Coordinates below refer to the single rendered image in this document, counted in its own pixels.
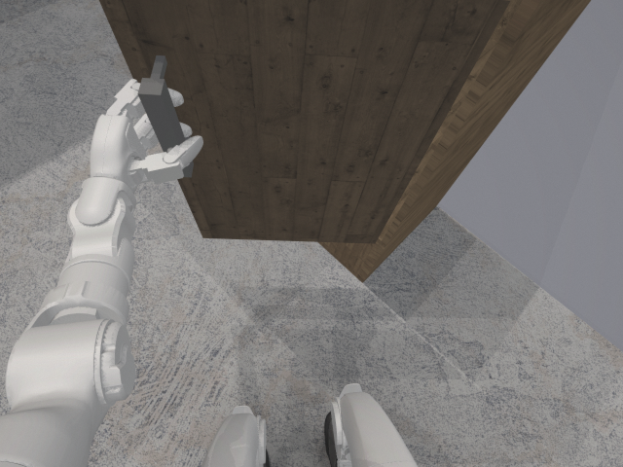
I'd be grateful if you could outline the left robot forearm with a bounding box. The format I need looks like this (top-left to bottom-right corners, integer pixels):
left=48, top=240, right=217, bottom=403
left=5, top=177, right=136, bottom=409

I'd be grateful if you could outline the handle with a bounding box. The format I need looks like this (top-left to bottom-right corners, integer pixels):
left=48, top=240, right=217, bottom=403
left=138, top=55, right=194, bottom=178

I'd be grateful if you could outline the left robot hand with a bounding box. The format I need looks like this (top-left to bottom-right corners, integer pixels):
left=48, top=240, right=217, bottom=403
left=90, top=79, right=203, bottom=193

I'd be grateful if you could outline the robot thigh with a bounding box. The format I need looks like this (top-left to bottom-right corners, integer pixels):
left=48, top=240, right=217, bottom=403
left=202, top=413, right=266, bottom=467
left=330, top=392, right=418, bottom=467

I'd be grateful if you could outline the robot left thigh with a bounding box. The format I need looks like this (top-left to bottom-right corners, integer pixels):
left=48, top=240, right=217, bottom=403
left=202, top=413, right=266, bottom=467

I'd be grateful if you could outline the robot left upper arm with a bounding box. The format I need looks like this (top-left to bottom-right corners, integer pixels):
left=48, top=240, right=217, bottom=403
left=0, top=318, right=135, bottom=467

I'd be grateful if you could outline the robot right thigh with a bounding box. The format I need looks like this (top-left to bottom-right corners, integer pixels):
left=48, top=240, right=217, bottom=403
left=330, top=392, right=418, bottom=467

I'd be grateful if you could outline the cupboard door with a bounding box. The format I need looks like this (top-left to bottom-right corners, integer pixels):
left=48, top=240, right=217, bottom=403
left=99, top=0, right=511, bottom=244

